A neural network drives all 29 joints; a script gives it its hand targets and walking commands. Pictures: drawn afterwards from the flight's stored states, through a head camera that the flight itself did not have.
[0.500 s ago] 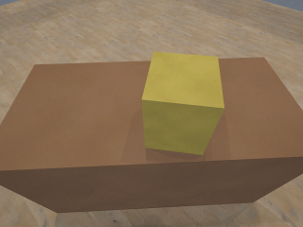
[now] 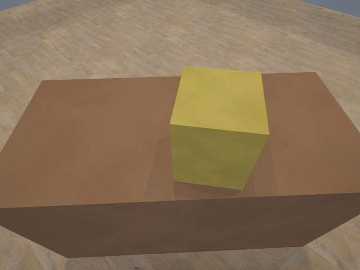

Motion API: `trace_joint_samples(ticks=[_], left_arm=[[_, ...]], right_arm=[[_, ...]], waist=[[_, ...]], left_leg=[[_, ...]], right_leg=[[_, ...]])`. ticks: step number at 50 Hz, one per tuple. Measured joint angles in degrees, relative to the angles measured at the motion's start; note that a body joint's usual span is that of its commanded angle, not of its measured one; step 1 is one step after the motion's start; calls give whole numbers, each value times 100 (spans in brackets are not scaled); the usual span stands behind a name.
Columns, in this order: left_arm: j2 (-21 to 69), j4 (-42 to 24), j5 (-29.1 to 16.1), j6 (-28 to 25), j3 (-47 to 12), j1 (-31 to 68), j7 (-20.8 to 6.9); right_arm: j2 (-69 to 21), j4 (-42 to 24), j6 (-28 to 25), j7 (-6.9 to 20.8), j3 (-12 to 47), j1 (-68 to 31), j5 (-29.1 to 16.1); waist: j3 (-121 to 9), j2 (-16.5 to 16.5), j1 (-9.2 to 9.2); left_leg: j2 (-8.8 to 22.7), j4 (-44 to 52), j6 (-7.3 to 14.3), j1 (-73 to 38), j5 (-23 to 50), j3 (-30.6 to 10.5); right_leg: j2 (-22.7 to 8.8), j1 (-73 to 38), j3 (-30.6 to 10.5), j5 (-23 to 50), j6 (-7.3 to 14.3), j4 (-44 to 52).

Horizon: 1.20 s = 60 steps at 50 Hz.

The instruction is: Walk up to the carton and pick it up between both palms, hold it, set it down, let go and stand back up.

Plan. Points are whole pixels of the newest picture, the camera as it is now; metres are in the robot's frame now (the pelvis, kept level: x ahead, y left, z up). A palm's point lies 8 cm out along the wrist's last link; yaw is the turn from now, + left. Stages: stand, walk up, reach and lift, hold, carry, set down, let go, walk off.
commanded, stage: stand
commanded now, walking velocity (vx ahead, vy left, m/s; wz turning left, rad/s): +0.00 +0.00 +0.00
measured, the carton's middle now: (214, 130) +0.45 -0.06 +0.01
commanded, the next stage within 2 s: none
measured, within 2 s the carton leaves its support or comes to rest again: neither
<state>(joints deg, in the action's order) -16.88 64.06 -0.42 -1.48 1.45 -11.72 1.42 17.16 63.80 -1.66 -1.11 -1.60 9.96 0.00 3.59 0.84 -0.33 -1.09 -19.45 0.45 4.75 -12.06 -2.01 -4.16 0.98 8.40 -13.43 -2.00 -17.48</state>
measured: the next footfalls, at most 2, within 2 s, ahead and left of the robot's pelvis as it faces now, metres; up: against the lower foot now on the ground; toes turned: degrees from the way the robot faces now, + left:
none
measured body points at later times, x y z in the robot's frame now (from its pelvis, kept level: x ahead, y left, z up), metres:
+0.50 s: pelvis +0.00 +0.00 +0.00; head +0.01 +0.01 +0.45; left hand +0.02 +0.29 -0.15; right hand +0.04 -0.28 -0.14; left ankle -0.01 +0.12 -0.75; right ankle -0.04 -0.13 -0.75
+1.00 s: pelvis +0.00 +0.00 +0.00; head +0.01 +0.01 +0.45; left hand +0.02 +0.28 -0.15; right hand +0.04 -0.28 -0.14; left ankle -0.01 +0.12 -0.75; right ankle -0.04 -0.13 -0.75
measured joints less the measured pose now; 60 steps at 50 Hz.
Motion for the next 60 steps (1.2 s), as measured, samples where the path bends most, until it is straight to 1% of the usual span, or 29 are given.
trace_joint_samples(ticks=[12, 18, 25, 35, 42, 48, 60], left_arm=[[82, 29, 17, 66, -26, -90, 22], [55, 71, 27, 61, 44, -33, 13], [-11, 86, 18, 75, 29, -80, 41], [-56, 50, 30, 103, 28, -111, 24], [20, 34, 32, 70, -12, -97, 32], [41, 60, 46, 95, -22, -58, 11], [85, 57, 38, 61, -13, -154, -2]], right_arm=[[-11, 55, 38, -54, -2, 113, -17], [-48, 68, 34, -35, 8, 120, -1], [-20, 47, 46, -92, -8, 149, 2], [-12, 35, 60, -40, -25, 170, -10], [5, 67, 68, -38, -36, 161, 18], [-70, 11, 78, -17, 10, 123, 3], [-132, 15, 62, -29, 14, 276, -3]], waist=[[-50, 2, 18], [47, -16, 3], [33, -24, -22], [48, -21, 20], [52, -4, -37], [76, 9, 10], [98, 12, 9]], left_leg=[[-30, 1, 18, -37, -35, -17], [-33, 19, 24, -30, -10, -7], [-44, 24, 33, -50, -12, 37], [-56, 37, 33, -47, 19, 10], [-46, 48, 28, -77, 34, 39], [-19, 45, 14, -59, 60, 33], [-11, 52, 7, -31, 66, 29]], right_leg=[[-38, -68, 42, -44, -34, 19], [-46, -60, 39, -18, -37, 34], [-70, -42, 3, -36, -52, -17], [-87, -55, 40, -28, -57, -15], [-87, -64, 20, -25, -53, -35], [-60, -73, 32, 20, -39, 11], [-58, -56, 44, 17, -34, 21]])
